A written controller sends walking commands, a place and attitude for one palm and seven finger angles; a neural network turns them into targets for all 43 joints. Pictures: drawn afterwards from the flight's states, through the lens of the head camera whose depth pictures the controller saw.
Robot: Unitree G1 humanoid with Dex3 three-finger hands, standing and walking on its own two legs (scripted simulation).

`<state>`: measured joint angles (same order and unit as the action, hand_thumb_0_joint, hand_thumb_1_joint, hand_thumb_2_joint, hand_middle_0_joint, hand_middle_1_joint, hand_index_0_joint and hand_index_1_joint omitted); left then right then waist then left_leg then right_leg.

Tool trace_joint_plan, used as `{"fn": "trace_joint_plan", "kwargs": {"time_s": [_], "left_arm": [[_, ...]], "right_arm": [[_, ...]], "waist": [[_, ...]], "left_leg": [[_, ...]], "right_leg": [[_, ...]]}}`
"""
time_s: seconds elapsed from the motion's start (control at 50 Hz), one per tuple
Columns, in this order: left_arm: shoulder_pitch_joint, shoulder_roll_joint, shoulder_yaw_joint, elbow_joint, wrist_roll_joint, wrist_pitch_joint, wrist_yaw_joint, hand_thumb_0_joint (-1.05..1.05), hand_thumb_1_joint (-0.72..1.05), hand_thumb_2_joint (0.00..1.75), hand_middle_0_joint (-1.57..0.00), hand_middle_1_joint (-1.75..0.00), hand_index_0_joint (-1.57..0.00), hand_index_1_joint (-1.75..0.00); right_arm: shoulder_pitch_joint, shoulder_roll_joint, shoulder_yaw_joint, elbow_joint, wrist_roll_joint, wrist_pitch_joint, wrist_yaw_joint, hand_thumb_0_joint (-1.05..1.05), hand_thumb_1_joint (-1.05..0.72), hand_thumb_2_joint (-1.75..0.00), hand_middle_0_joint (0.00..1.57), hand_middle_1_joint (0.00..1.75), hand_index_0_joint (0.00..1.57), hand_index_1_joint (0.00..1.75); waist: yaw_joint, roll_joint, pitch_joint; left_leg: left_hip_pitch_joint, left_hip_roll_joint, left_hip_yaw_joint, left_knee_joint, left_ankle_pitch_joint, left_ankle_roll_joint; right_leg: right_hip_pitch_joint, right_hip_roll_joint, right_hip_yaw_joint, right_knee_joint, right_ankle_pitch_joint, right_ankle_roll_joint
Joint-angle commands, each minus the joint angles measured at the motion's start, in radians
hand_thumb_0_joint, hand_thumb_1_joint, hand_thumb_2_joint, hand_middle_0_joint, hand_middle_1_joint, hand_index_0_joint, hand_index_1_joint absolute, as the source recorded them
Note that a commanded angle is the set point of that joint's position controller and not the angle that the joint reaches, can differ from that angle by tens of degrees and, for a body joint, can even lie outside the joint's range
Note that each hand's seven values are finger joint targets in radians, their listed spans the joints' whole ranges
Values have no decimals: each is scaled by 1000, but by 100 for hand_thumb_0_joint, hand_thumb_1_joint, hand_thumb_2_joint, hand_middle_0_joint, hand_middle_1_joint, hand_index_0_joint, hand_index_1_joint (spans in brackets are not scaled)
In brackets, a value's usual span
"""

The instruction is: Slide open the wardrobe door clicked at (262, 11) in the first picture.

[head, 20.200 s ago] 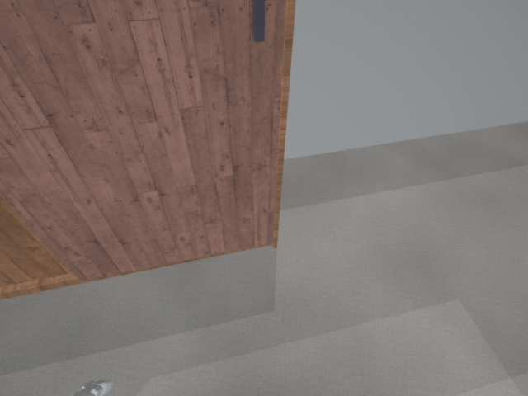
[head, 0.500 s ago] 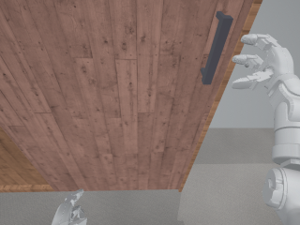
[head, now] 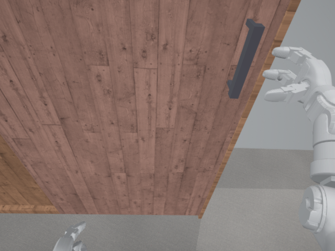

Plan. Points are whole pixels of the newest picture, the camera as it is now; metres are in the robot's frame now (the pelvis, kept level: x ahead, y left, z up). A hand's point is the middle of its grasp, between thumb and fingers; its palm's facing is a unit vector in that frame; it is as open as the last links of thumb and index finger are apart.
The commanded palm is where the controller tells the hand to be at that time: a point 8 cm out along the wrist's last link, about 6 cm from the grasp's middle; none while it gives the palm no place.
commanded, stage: move the hooked fingers beside the handle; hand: right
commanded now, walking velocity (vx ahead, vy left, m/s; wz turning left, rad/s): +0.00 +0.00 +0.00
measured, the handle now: (241, 60) +0.49 -0.11 +0.26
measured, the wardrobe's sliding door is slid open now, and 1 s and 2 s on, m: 0.00 0.00 0.00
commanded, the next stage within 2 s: none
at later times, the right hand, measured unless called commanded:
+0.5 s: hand (270, 82) +0.43 -0.18 +0.25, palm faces -0.04 +1.00 +0.00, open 14.0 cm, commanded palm +0.41 -0.23 +0.27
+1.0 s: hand (273, 84) +0.43 -0.18 +0.25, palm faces -0.02 +1.00 +0.00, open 14.0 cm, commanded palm +0.41 -0.24 +0.27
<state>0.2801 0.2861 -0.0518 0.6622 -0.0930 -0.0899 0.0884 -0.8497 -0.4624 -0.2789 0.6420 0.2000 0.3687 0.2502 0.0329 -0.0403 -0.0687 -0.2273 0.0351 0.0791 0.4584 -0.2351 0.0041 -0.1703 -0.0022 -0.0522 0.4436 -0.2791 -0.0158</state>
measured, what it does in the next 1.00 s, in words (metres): stands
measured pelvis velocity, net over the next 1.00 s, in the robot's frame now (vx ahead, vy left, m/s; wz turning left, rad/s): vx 0.01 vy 0.00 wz -0.01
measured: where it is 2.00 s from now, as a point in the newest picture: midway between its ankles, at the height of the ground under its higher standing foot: outside the picture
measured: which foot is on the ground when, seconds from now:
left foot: down 0.00-1.00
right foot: down 0.00-1.00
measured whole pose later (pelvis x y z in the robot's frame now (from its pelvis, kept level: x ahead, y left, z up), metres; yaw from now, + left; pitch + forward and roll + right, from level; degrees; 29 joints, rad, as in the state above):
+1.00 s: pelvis +0.01 +0.00 +0.00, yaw -1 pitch +0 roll +0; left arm 0.24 0.27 -0.06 0.64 -0.08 -0.08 0.10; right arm -0.79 -0.41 -0.28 0.54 0.20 0.34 0.23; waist 0.03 -0.03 -0.04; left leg -0.22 0.04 0.09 0.46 -0.25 0.00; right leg -0.16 0.00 -0.04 0.44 -0.28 -0.02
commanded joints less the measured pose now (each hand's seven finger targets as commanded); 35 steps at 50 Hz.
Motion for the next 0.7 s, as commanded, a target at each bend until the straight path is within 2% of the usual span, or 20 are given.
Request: {"fn": "trace_joint_plan", "kwargs": {"time_s": [0.0,0.06,0.08,0.12,0.14,0.16,0.2,0.24,0.26,0.28,0.3,0.32,0.38,0.42,0.44,0.48,0.5,0.56,0.64,0.68], "left_arm": [[-97,130,54,-169,1,-49,4,0,90,90,-20,-30,-20,-30],[-113,116,49,-182,7,-62,11,0,90,90,-20,-30,-20,-30],[-110,115,48,-173,7,-61,15,0,90,90,-20,-30,-20,-30],[-108,112,40,-154,6,-70,20,0,90,90,-20,-30,-20,-30],[-103,113,40,-143,6,-73,22,0,90,90,-20,-30,-20,-30],[-105,111,38,-139,4,-76,21,0,90,90,-20,-30,-20,-30],[-100,111,36,-126,2,-70,17,0,90,90,-20,-30,-20,-30],[-93,116,38,-118,-3,-62,14,0,90,90,-20,-30,-20,-30],[-90,120,40,-120,-2,-57,13,0,90,90,-20,-30,-20,-30],[-84,128,45,-122,-3,-50,11,0,90,90,-20,-30,-20,-30],[-86,128,45,-127,-2,-48,9,0,90,90,-20,-30,-20,-30],[-82,131,49,-135,0,-45,8,0,90,90,-20,-30,-20,-30],[-88,126,52,-155,2,-42,9,0,90,90,-20,-30,-20,-30],[-89,122,50,-166,5,-47,9,0,90,90,-20,-30,-20,-30],[-89,120,51,-164,6,-49,11,0,90,90,-20,-30,-20,-30],[-85,120,48,-162,7,-46,14,0,90,90,-20,-30,-20,-30],[-92,115,44,-163,6,-50,15,0,90,90,-20,-30,-20,-30],[-80,116,44,-149,6,-59,15,0,90,90,-20,-30,-20,-30],[-77,122,49,-149,4,-62,9,0,90,90,-20,-30,-20,-30],[-76,131,56,-150,2,-55,5,0,90,90,-20,-30,-20,-30]], "right_arm": [[-425,-200,-31,-256,13,-62,10,0,50,-30,30,120,30,120],[-546,-238,-67,-408,35,-144,11,0,50,-30,30,120,30,120],[-557,-260,-76,-415,38,-164,8,0,50,-30,30,120,30,120],[-614,-245,-65,-383,36,-175,3,0,50,-30,30,120,30,120],[-630,-235,-51,-370,28,-173,-2,0,50,-30,30,120,30,120],[-617,-226,-42,-348,17,-162,-9,0,50,-30,30,120,30,120],[-571,-205,-23,-253,-1,-123,-19,0,50,-30,30,120,30,120],[-524,-175,0,-160,-4,-81,-16,0,50,-30,30,120,30,120],[-493,-164,3,-123,0,-64,-12,0,50,-30,30,120,30,120],[-440,-175,-12,-74,3,-53,-7,0,50,-30,30,120,30,120],[-450,-158,-1,-74,12,-51,2,0,50,-30,30,120,30,120],[-420,-190,-38,-73,16,-52,7,0,50,-30,30,120,30,120],[-469,-190,-25,-157,22,-101,14,0,50,-30,30,120,30,120],[-532,-232,-54,-258,19,-144,3,0,50,-30,30,120,30,120],[-531,-275,-96,-264,15,-158,-5,0,50,-30,30,120,30,120],[-562,-311,-109,-315,11,-180,-14,0,50,-30,30,120,30,120],[-604,-290,-87,-334,4,-185,-14,0,50,-30,30,120,30,120],[-572,-283,-84,-295,-12,-167,-18,0,50,-30,30,120,30,120],[-493,-213,-43,-257,4,-116,11,0,50,-30,30,120,30,120],[-381,-204,-54,-193,17,-85,29,0,50,-30,30,120,30,120]], "waist": [[-13,57,-250],[-5,57,-368],[2,64,-353],[13,30,-311],[15,-11,-295],[10,-66,-275],[8,-87,-224],[7,-33,-176],[4,-9,-176],[-2,57,-177],[2,70,-183],[-10,110,-213],[-3,107,-256],[-6,79,-312],[-11,73,-319],[-10,48,-335],[-3,-13,-321],[-4,-63,-294],[-7,-29,-275],[-16,47,-262]], "left_leg": [[85,17,-38,-32,281,39],[136,14,-47,-22,341,35],[132,12,-47,-30,329,32],[99,9,-45,-40,289,33],[83,9,-43,-42,277,37],[69,10,-43,-42,269,41],[46,12,-43,-50,248,43],[35,12,-37,-50,235,43],[37,13,-34,-46,240,43],[50,12,-32,-46,250,40],[52,14,-33,-42,265,38],[72,14,-34,-37,281,37],[93,17,-39,-32,308,33],[118,16,-46,-26,325,35],[132,16,-48,-26,338,35],[152,15,-49,-29,338,33],[134,15,-52,-33,328,36],[112,11,-47,-36,316,42],[115,10,-36,-29,367,44],[125,9,-31,-30,379,40]], "right_leg": [[71,-21,86,-40,277,-24],[144,-13,88,-20,329,-30],[149,-20,88,-21,324,-31],[144,-14,90,-29,282,-31],[149,-14,92,-34,278,-28],[145,-12,94,-37,280,-22],[118,-13,90,-41,261,-18],[75,-15,92,-48,238,-16],[62,-16,93,-49,238,-16],[47,-19,89,-47,244,-19],[43,-17,86,-46,246,-21],[39,-16,86,-40,255,-23],[62,-18,79,-33,280,-27],[92,-16,86,-30,301,-30],[95,-15,83,-28,312,-32],[105,-16,81,-31,318,-32],[114,-13,80,-35,310,-31],[124,-15,87,-39,317,-25],[118,-17,89,-34,368,-22],[96,-21,80,-32,372,-25]]}}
